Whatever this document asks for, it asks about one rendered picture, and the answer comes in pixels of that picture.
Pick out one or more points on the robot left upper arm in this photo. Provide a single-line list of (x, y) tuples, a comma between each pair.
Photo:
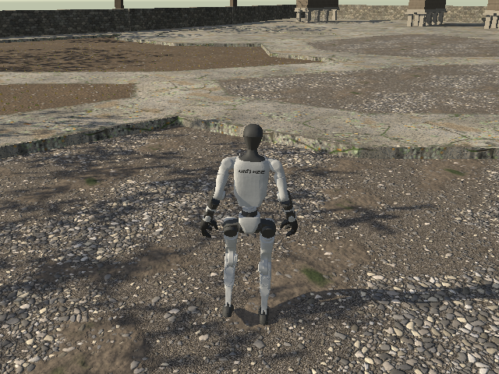
[(222, 177)]

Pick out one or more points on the robot right upper arm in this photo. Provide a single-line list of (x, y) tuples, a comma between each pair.
[(280, 180)]

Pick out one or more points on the robot thigh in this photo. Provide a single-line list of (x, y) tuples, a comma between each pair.
[(267, 233), (231, 230)]

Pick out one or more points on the robot left forearm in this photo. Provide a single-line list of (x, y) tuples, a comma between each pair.
[(211, 208)]

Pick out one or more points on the robot right hand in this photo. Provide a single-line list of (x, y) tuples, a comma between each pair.
[(288, 224)]

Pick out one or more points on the robot right forearm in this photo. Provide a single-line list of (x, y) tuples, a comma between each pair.
[(289, 209)]

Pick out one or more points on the robot left hand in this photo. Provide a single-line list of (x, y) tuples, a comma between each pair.
[(204, 225)]

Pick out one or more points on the robot right thigh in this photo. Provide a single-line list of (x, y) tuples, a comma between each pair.
[(267, 233)]

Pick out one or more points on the robot left thigh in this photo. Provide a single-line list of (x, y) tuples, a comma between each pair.
[(231, 230)]

